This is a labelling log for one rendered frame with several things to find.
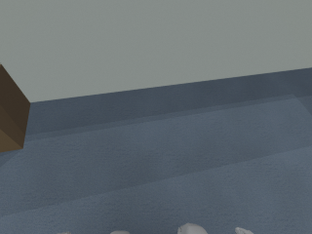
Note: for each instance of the cupboard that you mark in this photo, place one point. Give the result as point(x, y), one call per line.
point(14, 112)

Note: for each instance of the robot right thigh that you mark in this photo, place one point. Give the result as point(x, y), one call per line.
point(191, 228)

